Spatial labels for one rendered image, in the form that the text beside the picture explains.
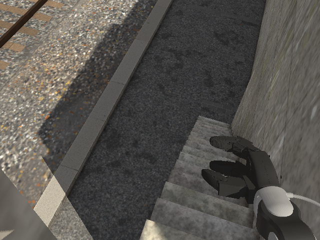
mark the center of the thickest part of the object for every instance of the stairs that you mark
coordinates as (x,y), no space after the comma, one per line
(191,209)

